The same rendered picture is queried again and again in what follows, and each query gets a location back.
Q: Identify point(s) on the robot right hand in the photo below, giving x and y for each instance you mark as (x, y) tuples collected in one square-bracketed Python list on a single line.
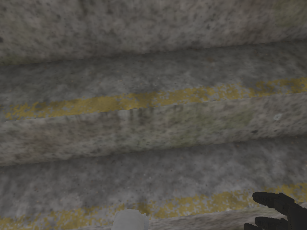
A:
[(296, 215)]

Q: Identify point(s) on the left robot thigh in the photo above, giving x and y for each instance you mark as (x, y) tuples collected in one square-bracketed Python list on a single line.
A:
[(130, 219)]

